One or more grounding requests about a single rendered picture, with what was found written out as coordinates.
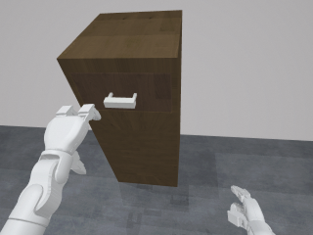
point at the right robot hand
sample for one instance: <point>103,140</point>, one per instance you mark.
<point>241,215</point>

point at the left robot hand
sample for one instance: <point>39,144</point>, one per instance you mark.
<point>67,130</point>

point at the left robot forearm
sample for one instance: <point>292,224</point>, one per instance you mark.
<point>42,195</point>

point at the right robot forearm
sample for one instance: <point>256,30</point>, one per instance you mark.
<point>258,227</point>

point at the handle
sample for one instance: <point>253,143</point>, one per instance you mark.
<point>120,102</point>

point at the drawer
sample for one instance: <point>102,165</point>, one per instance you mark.
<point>154,89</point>

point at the cabinet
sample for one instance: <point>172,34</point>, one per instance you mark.
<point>141,147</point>

